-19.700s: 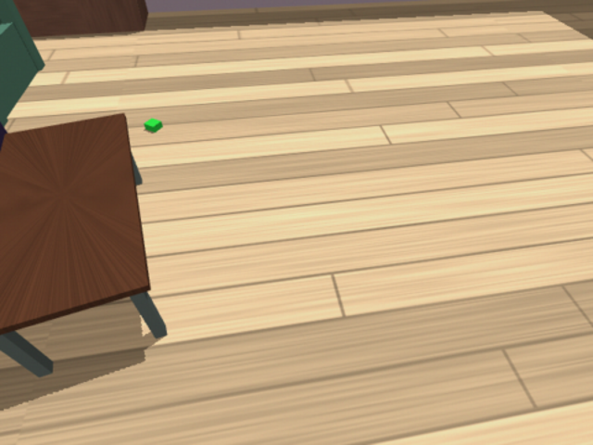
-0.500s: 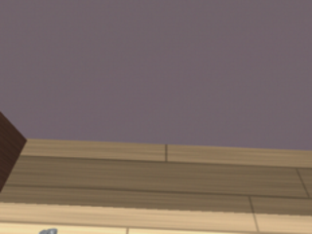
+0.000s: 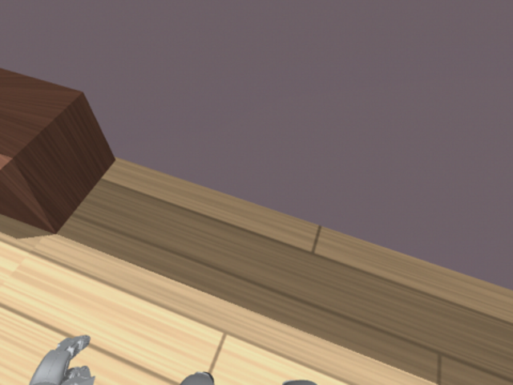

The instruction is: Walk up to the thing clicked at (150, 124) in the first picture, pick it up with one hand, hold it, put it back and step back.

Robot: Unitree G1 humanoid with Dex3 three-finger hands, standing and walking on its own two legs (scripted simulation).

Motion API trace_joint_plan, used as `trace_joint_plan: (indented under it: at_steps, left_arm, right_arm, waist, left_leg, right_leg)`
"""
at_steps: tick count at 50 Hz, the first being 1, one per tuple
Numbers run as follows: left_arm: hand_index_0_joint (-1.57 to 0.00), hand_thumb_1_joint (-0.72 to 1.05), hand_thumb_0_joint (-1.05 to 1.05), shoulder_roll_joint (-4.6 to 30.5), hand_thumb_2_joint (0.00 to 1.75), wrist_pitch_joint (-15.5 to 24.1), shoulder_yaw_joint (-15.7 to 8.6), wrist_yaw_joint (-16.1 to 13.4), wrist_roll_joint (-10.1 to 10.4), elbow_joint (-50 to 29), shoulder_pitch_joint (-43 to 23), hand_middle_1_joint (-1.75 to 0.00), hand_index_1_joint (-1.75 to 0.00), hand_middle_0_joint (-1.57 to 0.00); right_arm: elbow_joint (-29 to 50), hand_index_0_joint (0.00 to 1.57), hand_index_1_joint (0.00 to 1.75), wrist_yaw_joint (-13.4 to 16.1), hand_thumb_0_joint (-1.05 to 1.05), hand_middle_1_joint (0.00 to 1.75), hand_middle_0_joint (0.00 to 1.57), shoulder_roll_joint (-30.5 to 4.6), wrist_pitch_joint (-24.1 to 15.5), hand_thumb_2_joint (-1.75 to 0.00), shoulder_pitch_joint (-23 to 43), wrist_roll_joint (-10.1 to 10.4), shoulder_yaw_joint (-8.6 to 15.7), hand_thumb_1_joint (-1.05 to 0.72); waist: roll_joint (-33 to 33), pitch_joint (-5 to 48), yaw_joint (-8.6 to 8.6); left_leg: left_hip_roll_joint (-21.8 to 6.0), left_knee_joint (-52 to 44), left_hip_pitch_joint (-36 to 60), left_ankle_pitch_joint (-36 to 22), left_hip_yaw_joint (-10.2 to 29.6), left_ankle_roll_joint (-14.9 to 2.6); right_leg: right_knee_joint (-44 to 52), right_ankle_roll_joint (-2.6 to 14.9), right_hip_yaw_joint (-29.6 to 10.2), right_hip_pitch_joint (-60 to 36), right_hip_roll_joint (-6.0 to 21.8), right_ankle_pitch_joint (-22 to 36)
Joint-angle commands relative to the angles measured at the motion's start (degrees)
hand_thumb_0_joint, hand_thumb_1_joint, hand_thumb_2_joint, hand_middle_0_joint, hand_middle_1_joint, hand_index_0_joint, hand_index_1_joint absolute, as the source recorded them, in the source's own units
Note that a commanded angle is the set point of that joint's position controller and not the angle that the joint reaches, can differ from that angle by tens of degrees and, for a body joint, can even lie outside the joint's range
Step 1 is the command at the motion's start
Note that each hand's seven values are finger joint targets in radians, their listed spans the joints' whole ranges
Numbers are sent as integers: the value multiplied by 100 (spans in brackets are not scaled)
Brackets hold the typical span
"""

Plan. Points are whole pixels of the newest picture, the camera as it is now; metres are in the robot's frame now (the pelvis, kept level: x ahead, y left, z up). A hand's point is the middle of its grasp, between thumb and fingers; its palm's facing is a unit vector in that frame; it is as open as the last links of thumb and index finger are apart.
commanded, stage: walk up
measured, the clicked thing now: out of the picture -0.80 +1.17 -0.74
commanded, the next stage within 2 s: none
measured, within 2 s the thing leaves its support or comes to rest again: neither
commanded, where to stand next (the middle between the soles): +0.06 +0.01 m, yaw +117 degrees
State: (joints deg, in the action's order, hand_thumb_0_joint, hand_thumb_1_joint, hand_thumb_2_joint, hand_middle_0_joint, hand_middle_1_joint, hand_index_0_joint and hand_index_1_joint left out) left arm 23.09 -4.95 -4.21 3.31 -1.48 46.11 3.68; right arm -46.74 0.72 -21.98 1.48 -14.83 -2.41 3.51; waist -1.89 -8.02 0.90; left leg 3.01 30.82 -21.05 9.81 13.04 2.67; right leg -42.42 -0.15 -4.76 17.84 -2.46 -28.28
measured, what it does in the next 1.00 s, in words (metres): steps to the right, turning left: right foot, then left foot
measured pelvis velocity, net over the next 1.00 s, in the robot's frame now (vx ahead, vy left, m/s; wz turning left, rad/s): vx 0.07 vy -0.10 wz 0.96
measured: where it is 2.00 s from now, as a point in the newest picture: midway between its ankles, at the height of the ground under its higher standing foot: outside the picture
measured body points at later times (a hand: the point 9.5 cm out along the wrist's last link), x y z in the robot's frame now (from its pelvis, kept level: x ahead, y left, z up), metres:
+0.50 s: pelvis +0.02 -0.04 -0.01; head +0.03 +0.00 +0.44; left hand -0.05 +0.29 -0.14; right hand +0.26 -0.26 -0.09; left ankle +0.02 +0.07 -0.73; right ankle -0.01 -0.13 -0.71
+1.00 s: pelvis +0.07 -0.10 +0.01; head +0.12 -0.09 +0.46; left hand -0.13 +0.19 -0.06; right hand +0.39 -0.18 -0.11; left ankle -0.04 +0.02 -0.66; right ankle +0.15 -0.13 -0.73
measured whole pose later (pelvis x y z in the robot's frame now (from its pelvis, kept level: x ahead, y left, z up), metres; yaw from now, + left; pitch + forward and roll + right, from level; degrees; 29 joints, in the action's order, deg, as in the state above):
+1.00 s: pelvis +0.07 -0.10 +0.01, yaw +55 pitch -2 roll +2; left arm 22.8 0.4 -3.7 -0.4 -2.0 42.8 11.5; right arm -38.8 -4.4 -24.2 4.2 -15.1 -2.6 4.4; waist 2.4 -6.1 -1.6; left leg 2.9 59.9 -28.9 19.0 5.0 0.5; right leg -31.4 2.5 7.9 13.3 3.7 -16.2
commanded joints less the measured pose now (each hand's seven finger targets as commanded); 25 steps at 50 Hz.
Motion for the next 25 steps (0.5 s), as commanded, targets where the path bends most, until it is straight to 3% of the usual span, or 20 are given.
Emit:
trace_joint_plan:
  at_steps: [1, 2, 3, 4, 5, 6, 7, 9, 10, 11, 12, 14, 16, 18, 19, 21, 22, 23, 24, 25]
  left_arm:
    - [-20, 90, 0, 1207, 90, 365, -416, -182, -10, -242, 987, -30, -30, -20]
    - [-20, 90, 0, 1718, 90, 396, -505, -210, -96, -422, 809, -30, -30, -20]
    - [-20, 90, 0, 1725, 90, 365, -534, -179, -137, -648, -21, -30, -30, -20]
    - [-20, 90, 0, 1759, 90, 354, -543, -146, -131, -696, -264, -30, -30, -20]
    - [-20, 90, 0, 1355, 90, 400, -424, -146, -106, -741, -451, -30, -30, -20]
    - [-20, 90, 0, 1061, 90, 466, -326, -160, -86, -678, -395, -30, -30, -20]
    - [-20, 90, 0, 925, 90, 501, -267, -202, -50, -607, -325, -30, -30, -20]
    - [-20, 90, 0, 1024, 90, 550, -324, -215, -25, -555, 78, -30, -30, -20]
    - [-20, 90, 0, 1106, 90, 547, -351, -180, -38, -582, 226, -30, -30, -20]
    - [-20, 90, 0, 1050, 90, 535, -326, -163, -28, -613, 370, -30, -30, -20]
    - [-20, 90, 0, 1087, 90, 528, -339, -144, -45, -650, 497, -30, -30, -20]
    - [-20, 90, 0, 1237, 90, 520, -378, -127, -67, -663, 718, -30, -30, -20]
    - [-20, 90, 0, 1317, 90, 500, -372, -127, -61, -716, 738, -30, -30, -20]
    - [-20, 90, 0, 1416, 90, 462, -391, -125, -85, -817, 564, -30, -30, -20]
    - [-20, 90, 0, 1414, 90, 441, -388, -130, -80, -835, 561, -30, -30, -20]
    - [-20, 90, 0, 1376, 90, 422, -320, -123, -68, -923, 447, -30, -30, -20]
    - [-20, 90, 0, 1146, 90, 403, -257, -109, -25, -914, 759, -30, -30, -20]
    - [-20, 90, 0, 709, 90, 399, -155, -76, 8, -1056, 861, -30, -30, -20]
    - [-20, 90, 0, 1020, 90, 425, -256, -84, 25, -1145, 494, -30, -30, -20]
    - [-20, 90, 0, 1319, 90, 486, -293, -82, 29, -1154, 394, -30, -30, -20]
  right_arm:
    - [812, 20, 30, 60, 0, 30, 20, -931, -12, -90, 534, 101, 186, -90]
    - [889, 20, 30, 97, 0, 30, 20, -618, -26, -90, 353, 147, 70, -90]
    - [766, 20, 30, 135, 0, 30, 20, -1019, -18, -90, 45, 1, 207, -90]
    - [689, 20, 30, 84, 0, 30, 20, -1341, -9, -90, 33, 2, 316, -90]
    - [516, 20, 30, 18, 0, 30, 20, -1385, -10, -90, 24, 64, 338, -90]
    - [442, 20, 30, -86, 0, 30, 20, -1273, -22, -90, 32, 77, 331, -90]
    - [421, 20, 30, -160, 0, 30, 20, -1120, -19, -90, -90, 104, 261, -90]
    - [429, 20, 30, -254, 0, 30, 20, -926, -21, -90, -317, 97, 144, -90]
    - [564, 20, 30, -283, 0, 30, 20, -944, -3, -90, -53, 109, 143, -90]
    - [589, 20, 30, -320, 0, 30, 20, -957, 4, -90, 116, 146, 128, -90]
    - [702, 20, 30, -343, 0, 30, 20, -940, 3, -90, 413, 132, 122, -90]
    - [833, 20, 30, -382, 0, 30, 20, -916, -9, -90, 683, 122, 132, -90]
    - [829, 20, 30, -387, 0, 30, 20, -916, -32, -90, 636, 139, 169, -90]
    - [801, 20, 30, -370, 0, 30, 20, -921, -32, -90, 389, 151, 214, -90]
    - [769, 20, 30, -358, 0, 30, 20, -938, -38, -90, 277, 160, 247, -90]
    - [719, 20, 30, -287, 0, 30, 20, -1063, -53, -90, -262, 133, 361, -90]
    - [689, 20, 30, -213, 0, 30, 20, -1295, -51, -90, -460, 84, 475, -90]
    - [849, 20, 30, -133, 0, 30, 20, -1850, -60, -90, -406, 24, 609, -90]
    - [907, 20, 30, -129, 0, 30, 20, -2012, -55, -90, -570, 51, 631, -90]
    - [1005, 20, 30, -104, 0, 30, 20, -2060, -69, -90, -239, 113, 643, -90]
  waist:
    - [-207, 1307, -753]
    - [-1541, 1263, -620]
    - [-1023, 987, -370]
    - [-1103, 709, -240]
    - [-611, 327, -70]
    - [-521, 335, -33]
    - [-520, 411, 18]
    - [-818, 618, -80]
    - [-925, 645, -210]
    - [-876, 666, -314]
    - [-911, 651, -463]
    - [-895, 536, -613]
    - [-818, 472, -572]
    - [-813, 583, -410]
    - [-661, 652, -345]
    - [-109, 998, 48]
    - [814, 1250, 161]
    - [2268, 1118, 64]
    - [1755, 1089, 238]
    - [1463, 768, 114]
  left_leg:
    - [59, 724, -1235, 801, 366, -642]
    - [750, 1818, -2021, 2343, -354, -371]
    - [-59, 2348, -1948, 2087, -619, -187]
    - [-225, 2743, -1452, 2003, -710, -227]
    - [-286, 2871, -1154, 1671, -584, -229]
    - [-240, 2805, -1080, 1221, -632, -255]
    - [-165, 2795, -1148, 783, -684, -322]
    - [-148, 2693, -1334, 618, -1119, -305]
    - [-244, 2383, -1308, 620, -1250, -250]
    - [-280, 2071, -1413, 650, -1361, -253]
    - [-342, 1743, -1390, 754, -1434, -235]
    - [-444, 1168, -1029, 797, -1451, -246]
    - [-410, 747, -555, 670, -1600, -259]
    - [-392, 594, -60, 759, -1729, -355]
    - [-342, 428, 160, 814, -1827, -392]
    - [-210, -141, 1313, 757, -1816, -634]
    - [-368, -598, 2280, 953, -860, -990]
    - [-1573, -979, 2852, 298, 1419, -1542]
    - [-2256, -1555, 2059, 927, 3015, -2280]
    - [-2390, -1756, 1440, 1238, 3082, -2353]
  right_leg:
    - [2835, 248, -940, -2410, 902, 824]
    - [3043, 517, -2547, -2251, 2333, 590]
    - [3124, 1157, -2489, -1314, 2848, -247]
    - [3334, 1522, -2710, -444, 3051, -710]
    - [3311, 1313, -1965, -206, 2439, -223]
    - [3046, 1065, -1292, -478, 1890, 584]
    - [2723, 613, -490, -876, 1365, 1587]
    - [2376, 342, 29, -1639, 1335, 3288]
    - [2413, 575, 199, -1768, 1416, 3429]
    - [2359, 572, 352, -2145, 1386, 3610]
    - [2374, 712, 376, -2230, 1534, 3531]
    - [2295, 745, 517, -2070, 1717, 3334]
    - [2085, 630, 738, -1808, 1780, 3361]
    - [1872, 710, 821, -1381, 2015, 3125]
    - [1650, 656, 925, -1298, 2016, 3121]
    - [632, 503, 1338, -597, 1946, 2795]
    - [-794, 204, 1647, 264, 1413, 1805]
    - [-1971, -186, 1805, 1921, 285, -649]
    - [-2206, -122, 483, 1770, 390, -1032]
    - [-2254, -9, 13, 1487, 683, -981]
